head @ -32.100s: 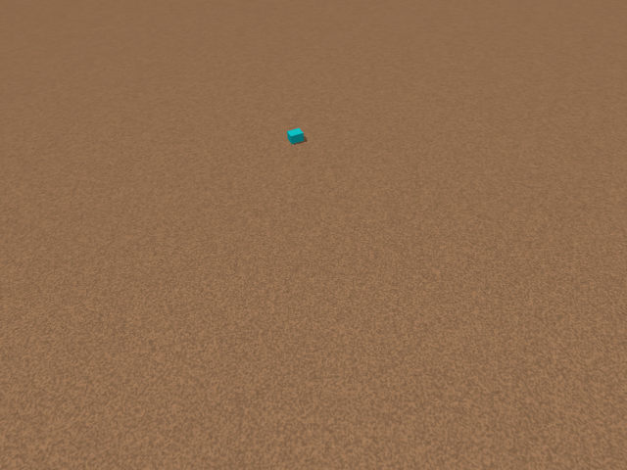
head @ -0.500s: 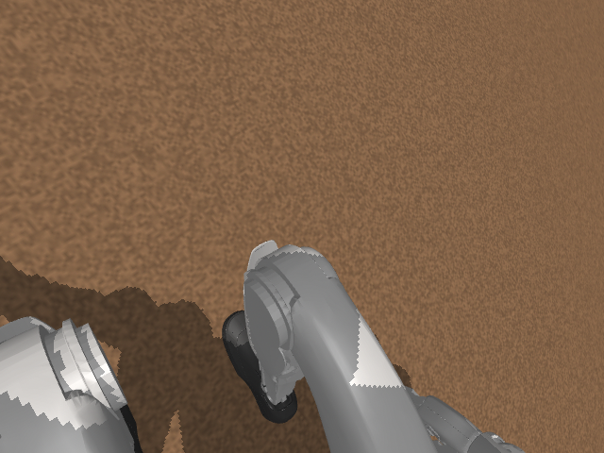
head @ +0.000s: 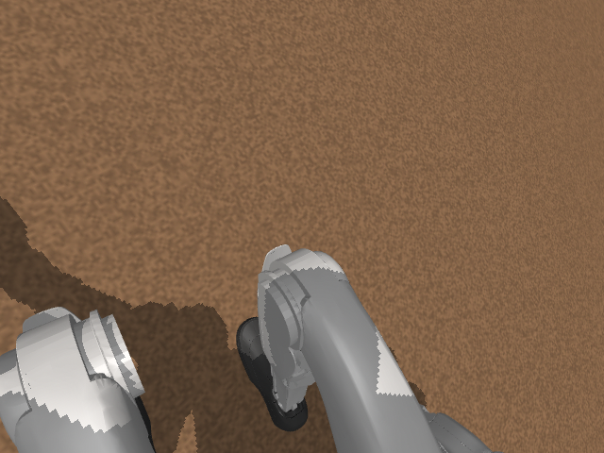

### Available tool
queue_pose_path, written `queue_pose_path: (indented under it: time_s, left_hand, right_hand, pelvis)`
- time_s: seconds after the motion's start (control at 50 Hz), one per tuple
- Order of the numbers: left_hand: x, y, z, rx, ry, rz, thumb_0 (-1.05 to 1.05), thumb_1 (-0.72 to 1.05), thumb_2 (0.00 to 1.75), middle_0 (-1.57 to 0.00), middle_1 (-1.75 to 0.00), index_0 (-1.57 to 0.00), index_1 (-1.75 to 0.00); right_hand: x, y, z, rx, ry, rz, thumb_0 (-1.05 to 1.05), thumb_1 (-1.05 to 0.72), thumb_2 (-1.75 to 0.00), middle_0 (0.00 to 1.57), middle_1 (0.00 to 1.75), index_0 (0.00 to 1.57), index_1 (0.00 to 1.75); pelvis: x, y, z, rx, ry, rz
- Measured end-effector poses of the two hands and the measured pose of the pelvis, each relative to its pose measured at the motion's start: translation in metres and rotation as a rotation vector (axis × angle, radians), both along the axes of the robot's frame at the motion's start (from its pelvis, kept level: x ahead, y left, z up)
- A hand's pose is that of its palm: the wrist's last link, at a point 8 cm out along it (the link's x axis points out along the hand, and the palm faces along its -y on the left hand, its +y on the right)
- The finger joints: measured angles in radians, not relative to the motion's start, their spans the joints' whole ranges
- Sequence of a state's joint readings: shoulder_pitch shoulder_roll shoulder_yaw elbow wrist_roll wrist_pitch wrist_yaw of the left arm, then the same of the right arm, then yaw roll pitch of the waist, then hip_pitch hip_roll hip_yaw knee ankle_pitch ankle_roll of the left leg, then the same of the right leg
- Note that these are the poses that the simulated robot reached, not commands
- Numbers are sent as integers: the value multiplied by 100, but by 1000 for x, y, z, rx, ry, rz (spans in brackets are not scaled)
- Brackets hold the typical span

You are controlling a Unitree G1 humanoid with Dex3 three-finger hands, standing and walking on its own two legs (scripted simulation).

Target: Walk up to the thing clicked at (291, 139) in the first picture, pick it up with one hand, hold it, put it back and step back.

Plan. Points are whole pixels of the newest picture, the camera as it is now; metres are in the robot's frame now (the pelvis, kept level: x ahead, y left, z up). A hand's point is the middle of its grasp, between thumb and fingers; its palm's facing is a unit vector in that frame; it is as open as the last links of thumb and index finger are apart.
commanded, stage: withdraw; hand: left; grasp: from above
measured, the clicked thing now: out of the picture +0.42 +0.37 -0.29
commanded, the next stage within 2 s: home in 0.66 s
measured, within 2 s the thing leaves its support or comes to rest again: neither
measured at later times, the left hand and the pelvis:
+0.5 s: hand out of the picture +0.39 +0.36 -0.12, palm faces -0.47 -0.14 -0.87, open 13.5 cm; pelvis -0.01 -0.01 +0.03, yaw +7 degrees
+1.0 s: hand out of the picture +0.38 +0.35 -0.10, palm faces -0.34 -0.24 -0.91, open 11.8 cm; pelvis +0.00 -0.01 +0.05, yaw +8 degrees
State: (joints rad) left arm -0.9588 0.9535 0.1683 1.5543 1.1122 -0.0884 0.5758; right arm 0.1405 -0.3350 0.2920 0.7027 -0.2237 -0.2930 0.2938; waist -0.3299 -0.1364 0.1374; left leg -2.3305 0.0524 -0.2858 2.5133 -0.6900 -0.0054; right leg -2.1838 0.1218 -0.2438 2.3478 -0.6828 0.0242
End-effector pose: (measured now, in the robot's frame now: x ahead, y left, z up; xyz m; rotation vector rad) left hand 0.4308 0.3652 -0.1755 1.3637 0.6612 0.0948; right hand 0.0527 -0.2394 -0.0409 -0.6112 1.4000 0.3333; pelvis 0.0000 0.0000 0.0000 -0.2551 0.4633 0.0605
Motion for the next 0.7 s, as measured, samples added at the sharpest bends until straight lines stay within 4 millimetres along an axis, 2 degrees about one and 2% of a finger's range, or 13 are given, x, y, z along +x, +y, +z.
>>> queue_pose_path:
  time_s: [0.1, 0.22, 0.28, 0.34, 0.4, 0.48, 0.62, 0.7]
  left_hand:
    - [1, 6, 48, 49, -34, -91, 0, -39, 89, -16, -90, -18, -89]
    - [-17, 10, 101, 71, 37, -136, 0, -41, 92, -13, -93, -14, -92]
    - [-24, 8, 120, 58, 59, -148, 0, -41, 93, -12, -94, -14, -93]
    - [-29, 5, 131, 46, 84, -157, 0, -41, 93, -12, -94, -14, -93]
    - [-30, 3, 133, 32, 109, -166, 0, -40, 93, -12, -94, -14, -93]
    - [-29, 0, 122, 17, 133, -189, 0, -39, 92, -13, -94, -15, -93]
    - [-19, 2, 88, 8, 105, -220, 0, -37, 90, -14, -93, -17, -91]
    - [-13, 4, 79, 36, 56, -224, 0, -36, 89, -16, -91, -18, -90]
  right_hand:
    - [19, -6, -11, 23, -48, -63, 1, -89, -89, 21, 30, 20, 30]
    - [54, -7, -19, 62, -140, -118, 1, -89, -89, 20, 30, 20, 30]
    - [69, -4, -17, 71, -177, -114, 1, -89, -89, 20, 30, 20, 30]
    - [80, -4, -12, 63, -209, -111, 1, -89, -89, 20, 30, 20, 30]
    - [83, -6, -8, 38, -228, -105, 1, -89, -89, 20, 30, 20, 30]
    - [77, -12, -5, -16, -225, -99, 1, -89, -89, 20, 30, 20, 30]
    - [43, -25, -14, -117, -141, -120, 1, -89, -89, 20, 30, 20, 30]
    - [21, -26, -22, -140, -75, -156, 1, -89, -89, 20, 30, 20, 30]
  pelvis:
    - [4, 0, 4, 12, 39, 13]
    - [1, -1, 17, 46, 65, 40]
    - [-2, -2, 26, 62, 69, 53]
    - [-5, -4, 33, 75, 71, 63]
    - [-8, -7, 36, 84, 70, 69]
    - [-10, -9, 34, 86, 65, 71]
    - [-10, -8, 16, 77, 53, 63]
    - [-7, -6, 8, 72, 60, 60]
